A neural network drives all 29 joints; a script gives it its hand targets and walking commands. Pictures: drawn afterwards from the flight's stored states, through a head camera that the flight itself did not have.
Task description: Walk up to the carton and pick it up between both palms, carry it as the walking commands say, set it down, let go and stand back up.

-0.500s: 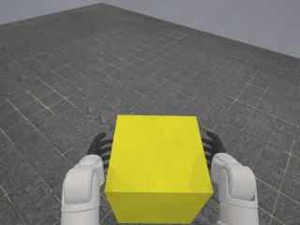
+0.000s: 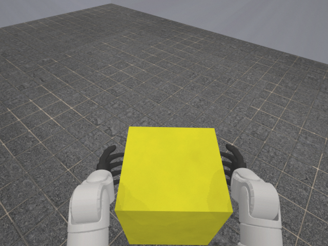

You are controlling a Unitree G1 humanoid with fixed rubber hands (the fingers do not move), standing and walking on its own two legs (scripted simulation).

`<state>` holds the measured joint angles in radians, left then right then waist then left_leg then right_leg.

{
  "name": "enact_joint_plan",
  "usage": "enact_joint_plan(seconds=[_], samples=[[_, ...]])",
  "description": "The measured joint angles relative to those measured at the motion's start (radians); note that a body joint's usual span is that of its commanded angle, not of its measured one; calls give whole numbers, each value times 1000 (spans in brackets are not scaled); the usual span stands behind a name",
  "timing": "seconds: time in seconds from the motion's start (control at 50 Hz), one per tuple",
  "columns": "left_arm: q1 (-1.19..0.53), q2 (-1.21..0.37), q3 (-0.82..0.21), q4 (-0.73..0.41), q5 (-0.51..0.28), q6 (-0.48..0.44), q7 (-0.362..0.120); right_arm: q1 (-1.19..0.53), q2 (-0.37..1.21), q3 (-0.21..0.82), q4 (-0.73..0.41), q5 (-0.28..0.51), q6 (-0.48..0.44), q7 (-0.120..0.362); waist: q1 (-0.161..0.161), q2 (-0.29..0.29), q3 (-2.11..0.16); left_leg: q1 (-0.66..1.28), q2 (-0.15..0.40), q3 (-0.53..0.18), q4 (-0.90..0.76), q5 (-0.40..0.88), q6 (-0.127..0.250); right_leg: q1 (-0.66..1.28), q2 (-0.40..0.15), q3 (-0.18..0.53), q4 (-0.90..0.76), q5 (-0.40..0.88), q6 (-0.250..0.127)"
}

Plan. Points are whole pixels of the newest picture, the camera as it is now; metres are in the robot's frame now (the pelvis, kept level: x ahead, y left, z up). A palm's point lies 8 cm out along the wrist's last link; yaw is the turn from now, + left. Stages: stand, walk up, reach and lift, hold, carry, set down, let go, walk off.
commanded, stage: carry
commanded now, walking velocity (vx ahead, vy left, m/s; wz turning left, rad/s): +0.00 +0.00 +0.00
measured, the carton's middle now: (170, 188) +0.29 +0.00 +0.00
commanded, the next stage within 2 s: none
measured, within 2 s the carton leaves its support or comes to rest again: neither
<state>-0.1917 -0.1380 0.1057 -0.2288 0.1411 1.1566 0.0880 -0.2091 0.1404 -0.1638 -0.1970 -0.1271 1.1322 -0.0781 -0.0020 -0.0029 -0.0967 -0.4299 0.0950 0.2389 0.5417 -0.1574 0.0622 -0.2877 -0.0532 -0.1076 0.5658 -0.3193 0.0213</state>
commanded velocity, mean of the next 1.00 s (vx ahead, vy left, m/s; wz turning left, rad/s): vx -0.04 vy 0.00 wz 0.00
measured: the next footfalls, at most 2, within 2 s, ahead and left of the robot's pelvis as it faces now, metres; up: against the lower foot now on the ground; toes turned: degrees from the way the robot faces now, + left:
right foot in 1.66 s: -0.09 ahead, -0.11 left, +0.00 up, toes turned -7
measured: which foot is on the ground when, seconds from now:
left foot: down 0.00-1.00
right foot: down 0.00-1.00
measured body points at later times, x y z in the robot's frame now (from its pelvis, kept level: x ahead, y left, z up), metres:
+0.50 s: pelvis +0.00 +0.00 +0.00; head -0.01 +0.01 +0.45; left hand +0.29 +0.15 +0.07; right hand +0.29 -0.16 +0.08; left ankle +0.08 +0.09 -0.73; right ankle -0.02 -0.13 -0.73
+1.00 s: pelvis +0.00 +0.00 +0.00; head +0.00 +0.00 +0.45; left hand +0.29 +0.15 +0.07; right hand +0.29 -0.16 +0.08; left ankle +0.08 +0.09 -0.73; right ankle -0.02 -0.13 -0.73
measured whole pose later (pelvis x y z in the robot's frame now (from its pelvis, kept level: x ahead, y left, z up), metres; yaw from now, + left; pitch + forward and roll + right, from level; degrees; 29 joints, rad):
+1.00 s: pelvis +0.00 +0.00 +0.00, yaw +0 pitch +3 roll -1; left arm -0.18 -0.14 0.10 -0.26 0.13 1.15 0.09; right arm -0.20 0.14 -0.16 -0.23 -0.12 1.13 -0.08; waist 0.00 0.00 -0.08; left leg -0.43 0.09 0.24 0.54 -0.16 0.06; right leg -0.28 -0.06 -0.12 0.57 -0.33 0.02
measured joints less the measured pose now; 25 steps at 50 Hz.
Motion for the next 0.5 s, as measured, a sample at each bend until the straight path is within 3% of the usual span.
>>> enact_joint_plan(seconds=[0.5], samples=[[3, 0, -3, 0, 1, 1, -1, 3, 0, 1, -2, -2, 2, 2, 3, 0, -4, 8, -2, 1, -6, 0, -3, 8, -5, -5, -3, -3, 0]])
